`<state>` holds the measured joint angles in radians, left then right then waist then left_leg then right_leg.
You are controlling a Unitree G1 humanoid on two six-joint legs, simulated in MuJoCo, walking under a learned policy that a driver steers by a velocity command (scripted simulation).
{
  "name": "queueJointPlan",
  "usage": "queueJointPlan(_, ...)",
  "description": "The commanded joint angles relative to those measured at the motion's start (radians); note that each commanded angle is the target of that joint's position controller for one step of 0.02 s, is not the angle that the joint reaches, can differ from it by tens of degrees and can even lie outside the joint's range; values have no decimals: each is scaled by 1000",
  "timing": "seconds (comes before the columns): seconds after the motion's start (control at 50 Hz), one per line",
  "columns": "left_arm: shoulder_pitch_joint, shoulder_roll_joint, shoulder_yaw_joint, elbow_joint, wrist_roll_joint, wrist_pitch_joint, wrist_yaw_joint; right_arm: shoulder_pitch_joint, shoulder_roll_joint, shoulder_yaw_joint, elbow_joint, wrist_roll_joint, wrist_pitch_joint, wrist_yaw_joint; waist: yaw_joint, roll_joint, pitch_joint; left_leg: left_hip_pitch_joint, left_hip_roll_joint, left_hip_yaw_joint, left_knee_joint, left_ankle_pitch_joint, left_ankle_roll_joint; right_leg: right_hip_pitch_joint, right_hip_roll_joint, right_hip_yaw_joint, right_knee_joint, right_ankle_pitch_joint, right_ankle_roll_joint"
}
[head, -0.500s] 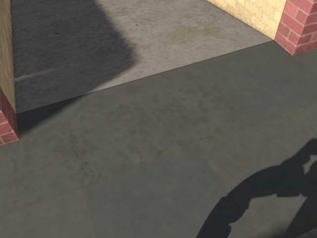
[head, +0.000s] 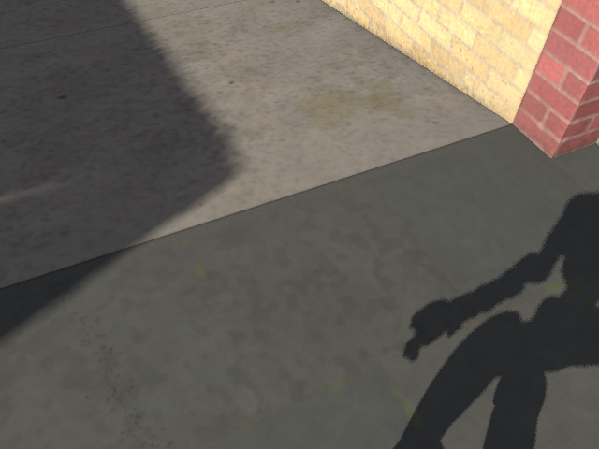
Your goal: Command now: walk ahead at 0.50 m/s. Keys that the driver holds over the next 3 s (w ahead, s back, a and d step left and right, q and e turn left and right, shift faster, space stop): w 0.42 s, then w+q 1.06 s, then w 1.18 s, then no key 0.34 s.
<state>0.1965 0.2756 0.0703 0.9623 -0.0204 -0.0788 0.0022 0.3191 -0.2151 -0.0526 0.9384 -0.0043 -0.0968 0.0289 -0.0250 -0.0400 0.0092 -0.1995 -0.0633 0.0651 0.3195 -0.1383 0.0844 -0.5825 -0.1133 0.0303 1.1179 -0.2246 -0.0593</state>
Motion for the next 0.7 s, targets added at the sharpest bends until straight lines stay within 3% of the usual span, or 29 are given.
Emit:
queueJointPlan(0.02,5,47,15,-49,13,9,6,7,-153,-30,-38,1,-17,-17,35,79,17,64,290,-256,-208,139,138,-143,-49,37,-91,120,26)
queueJointPlan(0.14,-175,23,8,-108,10,-8,-2,98,-139,-20,-1,8,-6,-39,-22,104,53,110,235,-141,-219,201,83,-145,-2,-15,-405,365,44)
queueJointPlan(0.24,-320,8,-11,-169,2,-22,-30,179,-147,-23,44,10,14,-44,-62,98,103,274,281,-137,-184,236,97,-189,29,-37,-561,329,28)
queueJointPlan(0.28,-354,7,-15,-195,-3,-31,-45,188,-156,-29,53,12,24,-49,-59,100,110,332,309,-139,-147,286,97,-185,39,-41,-604,277,13)
queueJointPlan(0.32,-321,31,-9,-197,-4,-37,-55,161,-172,-36,49,14,30,-53,-24,123,80,360,322,-133,-85,447,84,-97,66,-59,-628,203,-12)
queueJointPlan(0.34,-264,57,1,-186,-2,-38,-53,143,-186,-41,44,15,33,-54,9,147,37,365,318,-126,-22,622,74,1,98,-81,-628,167,-29)
queueJointPlan(0.36,-147,91,19,-156,0,-38,-49,119,-189,-41,38,14,38,-52,73,163,-40,350,293,-102,111,789,58,170,136,-110,-640,164,-55)
queueJointPlan(0.38,33,145,43,-103,6,-36,-42,94,-175,-33,26,13,40,-47,154,153,-155,228,246,-71,322,781,27,446,114,-83,-618,213,-96)
queueJointPlan(0.4,209,226,65,-70,27,-33,-32,153,-108,-12,4,1,30,-41,166,4,-323,-130,146,-35,693,415,-26,862,-135,250,-587,190,-213)
queueJointPlan(0.42,249,216,56,-50,20,-29,-36,235,-13,19,23,5,6,-29,126,-198,-449,-399,-8,-133,949,-421,-57,1061,-298,666,-730,50,-310)
queueJointPlan(0.44,210,134,33,-53,10,-28,-33,143,-114,-8,14,41,-12,-25,152,-120,-349,-504,48,-223,1057,-422,-32,986,-261,617,-778,-23,-254)
queueJointPlan(0.46,107,104,22,-75,9,-28,-27,51,-158,-18,-16,61,-22,-26,129,-76,-195,-541,100,-188,1051,-332,-19,810,-241,451,-810,33,-209)
queueJointPlan(0.48,28,75,11,-88,16,-31,-28,1,-161,-24,-25,57,-21,-35,95,4,-115,-495,147,-168,994,-238,-18,641,-206,337,-855,105,-183)
queueJointPlan(0.5,-14,46,3,-91,25,-38,-32,0,-146,-32,-22,47,-8,-41,58,5,-61,-439,178,-168,936,-183,-19,523,-168,242,-895,142,-159)
queueJointPlan(0.52,-30,28,-2,-83,34,-42,-35,33,-117,-33,-13,45,9,-42,27,-25,-48,-377,199,-176,904,-148,-18,451,-141,180,-930,141,-144)
queueJointPlan(0.56,-17,36,1,-62,34,-48,-33,59,-76,-31,-6,47,35,-46,6,-43,-12,-359,209,-172,860,-123,-26,381,-123,95,-979,169,-146)
queueJointPlan(0.62,13,78,12,-41,40,-52,-13,-27,-89,-39,-45,38,49,-49,11,-22,34,-468,212,-195,756,3,-45,391,-124,8,-1010,257,-146)
queueJointPlan(0.7,28,97,13,-38,38,-44,6,-130,-82,-37,-84,28,40,-27,33,-8,43,-486,191,-157,526,210,-51,445,-97,-115,-1014,326,-109)
